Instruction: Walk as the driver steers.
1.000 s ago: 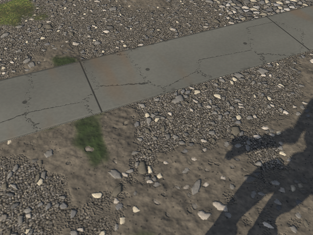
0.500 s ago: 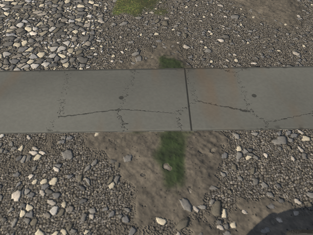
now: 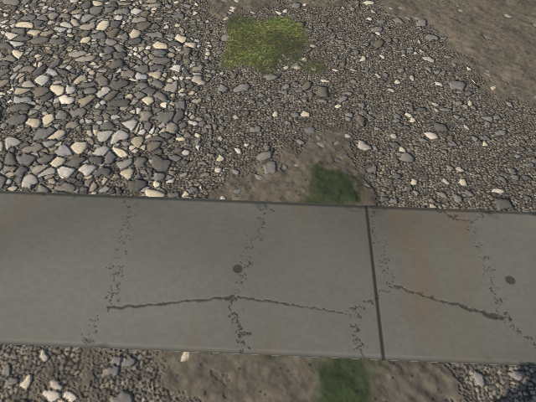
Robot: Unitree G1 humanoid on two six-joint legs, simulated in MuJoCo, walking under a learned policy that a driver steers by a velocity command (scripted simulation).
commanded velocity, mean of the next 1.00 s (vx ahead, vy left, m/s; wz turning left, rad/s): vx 0.89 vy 0.00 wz -0.68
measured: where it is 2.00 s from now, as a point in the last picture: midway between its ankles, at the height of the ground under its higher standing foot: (333, 223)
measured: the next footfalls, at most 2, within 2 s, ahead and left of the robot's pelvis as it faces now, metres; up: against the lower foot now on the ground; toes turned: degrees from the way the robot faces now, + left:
right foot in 0.12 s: +0.30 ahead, -0.03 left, +0.00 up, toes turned -8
left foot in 0.52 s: +0.73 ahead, +0.09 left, +0.00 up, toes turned -30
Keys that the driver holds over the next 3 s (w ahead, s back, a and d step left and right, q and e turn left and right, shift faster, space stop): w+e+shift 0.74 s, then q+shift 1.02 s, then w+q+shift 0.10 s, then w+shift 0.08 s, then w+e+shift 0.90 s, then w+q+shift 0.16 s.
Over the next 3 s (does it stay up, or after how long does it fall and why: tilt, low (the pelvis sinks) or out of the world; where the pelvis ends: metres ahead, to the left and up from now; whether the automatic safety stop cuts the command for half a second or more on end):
stays up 1.75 -0.31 -0.14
